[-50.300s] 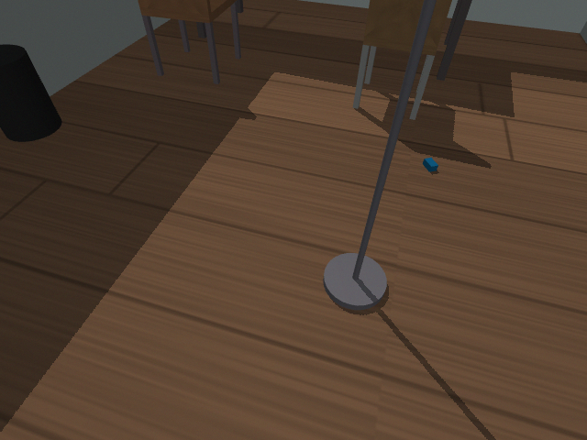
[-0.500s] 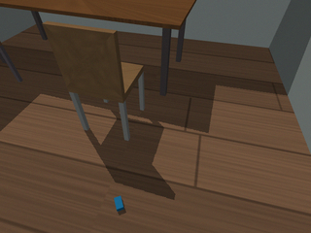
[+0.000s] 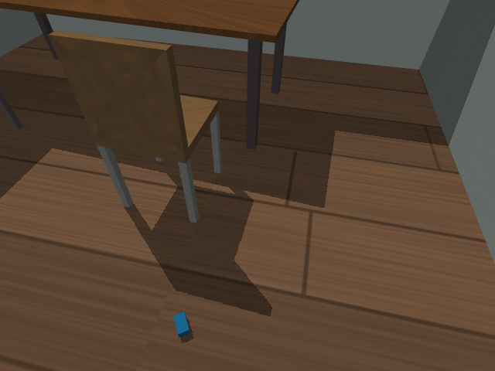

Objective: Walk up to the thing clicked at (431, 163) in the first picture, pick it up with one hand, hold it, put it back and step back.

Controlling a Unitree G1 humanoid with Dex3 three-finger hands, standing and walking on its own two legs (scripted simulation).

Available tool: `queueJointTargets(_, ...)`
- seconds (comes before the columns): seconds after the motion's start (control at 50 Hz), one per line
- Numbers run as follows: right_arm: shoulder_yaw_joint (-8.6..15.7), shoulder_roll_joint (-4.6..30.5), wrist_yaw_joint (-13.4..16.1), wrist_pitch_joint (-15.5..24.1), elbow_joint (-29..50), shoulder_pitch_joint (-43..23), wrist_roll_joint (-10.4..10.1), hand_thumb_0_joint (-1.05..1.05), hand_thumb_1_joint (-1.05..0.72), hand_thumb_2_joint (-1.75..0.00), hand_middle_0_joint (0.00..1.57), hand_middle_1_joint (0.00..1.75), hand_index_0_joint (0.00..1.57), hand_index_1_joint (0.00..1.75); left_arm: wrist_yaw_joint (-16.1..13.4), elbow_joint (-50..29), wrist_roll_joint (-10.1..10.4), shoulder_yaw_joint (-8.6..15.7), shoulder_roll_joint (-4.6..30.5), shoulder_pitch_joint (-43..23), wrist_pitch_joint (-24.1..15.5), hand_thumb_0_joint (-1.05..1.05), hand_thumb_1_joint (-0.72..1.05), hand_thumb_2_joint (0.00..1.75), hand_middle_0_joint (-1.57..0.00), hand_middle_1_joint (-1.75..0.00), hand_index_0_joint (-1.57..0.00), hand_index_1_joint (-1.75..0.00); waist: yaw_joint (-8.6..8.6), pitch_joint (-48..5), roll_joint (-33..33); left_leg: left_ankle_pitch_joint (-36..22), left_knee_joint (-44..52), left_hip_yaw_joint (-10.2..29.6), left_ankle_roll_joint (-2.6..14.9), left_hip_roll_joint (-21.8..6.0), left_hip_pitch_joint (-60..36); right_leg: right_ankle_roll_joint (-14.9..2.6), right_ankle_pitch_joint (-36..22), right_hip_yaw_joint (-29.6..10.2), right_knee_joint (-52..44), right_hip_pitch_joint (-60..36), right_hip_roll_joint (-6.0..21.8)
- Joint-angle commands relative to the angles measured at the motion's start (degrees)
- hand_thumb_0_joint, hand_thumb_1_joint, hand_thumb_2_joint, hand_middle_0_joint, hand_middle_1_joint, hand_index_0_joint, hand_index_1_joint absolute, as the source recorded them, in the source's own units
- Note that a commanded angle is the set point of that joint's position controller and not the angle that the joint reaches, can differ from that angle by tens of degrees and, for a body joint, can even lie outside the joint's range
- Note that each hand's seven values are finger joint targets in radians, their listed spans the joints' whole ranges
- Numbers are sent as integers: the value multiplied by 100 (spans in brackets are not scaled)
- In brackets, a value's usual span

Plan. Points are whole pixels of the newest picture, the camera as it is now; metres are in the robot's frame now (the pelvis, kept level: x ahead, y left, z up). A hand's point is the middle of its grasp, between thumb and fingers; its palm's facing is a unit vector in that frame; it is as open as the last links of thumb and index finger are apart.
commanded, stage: stand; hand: left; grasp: from above
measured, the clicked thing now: (181, 324) +0.46 +0.26 -0.76
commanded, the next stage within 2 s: step back in 1.06 s
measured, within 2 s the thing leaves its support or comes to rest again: neither
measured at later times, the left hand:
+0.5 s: hand out of the picture +0.04 +0.19 -0.18, palm faces +0.00 -0.97 -0.23, open 7.3 cm
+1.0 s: hand out of the picture +0.03 +0.22 -0.17, palm faces -0.01 -0.96 -0.28, open 7.3 cm
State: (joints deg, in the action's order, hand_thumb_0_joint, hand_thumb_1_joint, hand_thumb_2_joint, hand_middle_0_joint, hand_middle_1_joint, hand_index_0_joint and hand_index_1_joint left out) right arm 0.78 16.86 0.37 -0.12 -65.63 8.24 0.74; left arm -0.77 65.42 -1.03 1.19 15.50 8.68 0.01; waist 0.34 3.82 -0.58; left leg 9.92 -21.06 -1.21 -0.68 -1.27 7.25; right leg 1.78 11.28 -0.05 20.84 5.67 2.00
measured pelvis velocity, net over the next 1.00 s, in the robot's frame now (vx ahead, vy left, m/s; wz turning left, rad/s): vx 0.00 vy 0.00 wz -0.02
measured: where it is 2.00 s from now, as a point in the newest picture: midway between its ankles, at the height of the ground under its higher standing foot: outside the picture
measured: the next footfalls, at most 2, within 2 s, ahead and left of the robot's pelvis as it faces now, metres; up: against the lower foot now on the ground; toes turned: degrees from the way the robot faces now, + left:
left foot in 1.66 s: -0.10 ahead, +0.10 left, +0.00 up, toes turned +1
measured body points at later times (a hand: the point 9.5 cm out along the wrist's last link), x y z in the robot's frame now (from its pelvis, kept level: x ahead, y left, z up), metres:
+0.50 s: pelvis +0.01 +0.00 +0.00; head +0.01 +0.00 +0.45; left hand +0.04 +0.25 -0.16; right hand +0.04 -0.25 -0.16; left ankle +0.02 +0.13 -0.75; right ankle +0.00 -0.14 -0.75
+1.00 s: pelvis +0.00 +0.00 +0.00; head +0.01 +0.00 +0.45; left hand +0.03 +0.27 -0.15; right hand +0.03 -0.26 -0.15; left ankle +0.02 +0.13 -0.75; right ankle +0.00 -0.14 -0.75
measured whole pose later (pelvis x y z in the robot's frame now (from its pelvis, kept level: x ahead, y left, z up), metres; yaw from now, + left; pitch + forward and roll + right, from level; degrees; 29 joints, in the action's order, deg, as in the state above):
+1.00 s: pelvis +0.00 +0.00 +0.00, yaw -1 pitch -3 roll +0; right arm 2.0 14.4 0.7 0.1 -65.0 11.2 1.1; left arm -0.9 64.5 -1.5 2.1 14.2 12.0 0.1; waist 0.5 4.0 -0.1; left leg 11.1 -22.9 -2.3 -0.3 -1.1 8.4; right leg 2.1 12.3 -1.2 23.1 7.5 2.2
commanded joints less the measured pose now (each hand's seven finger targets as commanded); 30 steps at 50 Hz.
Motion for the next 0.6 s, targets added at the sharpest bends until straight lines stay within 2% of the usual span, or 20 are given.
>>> queueJointTargets(0.0,126,836,75,58,195,-50,7,0,-90,-90,20,30,20,30,-85,-168,6,129,908,16,-60,0,90,90,-20,-30,-20,-30,-18,-131,96,41,472,458,171,-440,55,-201,-235,-404,-487,269,403)
queueJointTargets(0.04,113,739,87,64,164,-40,4,0,-90,-90,20,30,20,30,-82,-156,13,123,812,11,-46,0,90,90,-20,-30,-20,-30,-36,-254,73,-415,410,427,137,-469,-72,-220,-604,-391,-374,204,414)
queueJointTargets(0.06,105,725,93,58,160,-17,5,0,-90,-90,20,30,20,30,-81,-157,13,115,774,-4,-31,0,90,90,-20,-30,-20,-30,-26,-198,19,-229,442,421,136,-447,11,-205,-494,-378,-402,234,386)
queueJointTargets(0.16,111,677,109,84,120,43,9,0,-90,-90,20,30,20,30,-92,-152,15,133,753,29,-36,0,90,90,-20,-30,-20,-30,-28,-334,28,-670,372,381,137,-479,-147,-209,-881,-403,-317,143,415)
queueJointTargets(0.18,96,589,111,76,120,11,7,0,-90,-90,20,30,20,30,-92,-111,13,101,613,109,-19,0,90,90,-20,-30,-20,-30,-42,-301,90,-752,354,382,130,-483,-198,-209,-858,-351,-302,244,379)
queueJointTargets(0.22,93,552,118,67,84,125,8,0,-90,-90,20,30,20,30,-94,-110,14,116,658,66,-23,0,90,90,-20,-30,-20,-30,-15,-269,97,-566,387,361,140,-464,-101,-193,-761,-383,-341,183,381)
queueJointTargets(0.26,95,487,120,66,80,130,10,0,-90,-90,20,30,20,30,-103,-100,11,106,550,77,-21,0,90,90,-20,-30,-20,-30,-4,-331,60,-748,342,336,136,-460,-155,-202,-912,-368,-287,173,380)
queueJointTargets(0.3,101,497,128,68,61,160,15,0,-90,-90,20,30,20,30,-103,-68,1,106,538,177,-8,0,90,90,-20,-30,-20,-30,-24,-250,39,-490,395,341,136,-448,-104,-197,-681,-374,-352,259,360)
queueJointTargets(0.36,132,466,126,66,78,128,12,0,-90,-90,20,30,20,30,-124,-54,-7,107,484,244,-40,0,90,90,-20,-30,-20,-30,-35,-297,185,-822,235,342,158,-475,-223,-193,-981,-358,-299,278,377)
queueJointTargets(0.4,138,411,133,41,62,174,23,0,-90,-90,20,30,20,30,-129,-52,-27,88,415,270,-30,0,90,90,-20,-30,-20,-30,-10,-155,184,-540,282,328,141,-450,-115,-180,-707,-355,-342,385,344)
queueJointTargets(0.42,151,445,133,43,49,270,29,0,-90,-90,20,30,20,30,-134,-64,-22,111,486,247,-36,0,90,90,-20,-30,-20,-30,31,-188,114,-457,289,323,156,-448,-79,-192,-675,-392,-357,311,374)
queueJointTargets(0.48,120,248,141,34,-6,369,18,0,-90,-90,20,30,20,30,-137,-55,-5,107,368,292,-28,0,90,90,-20,-30,-20,-30,19,-225,20,-516,275,304,161,-449,-60,-219,-814,-380,-264,251,368)
queueJointTargets(0.52,126,258,138,40,20,383,24,0,-90,-90,20,30,20,30,-140,-41,-15,106,354,365,-22,0,90,90,-20,-30,-20,-30,14,-218,20,-419,335,323,169,-439,-20,-202,-701,-378,-295,220,356)
queueJointTargets(0.58,161,321,144,45,56,297,27,0,-90,-90,20,30,20,30,-145,-50,-32,117,361,433,-26,0,90,90,-20,-30,-20,-30,-31,-164,69,-578,250,324,164,-466,-125,-209,-717,-353,-264,372,339)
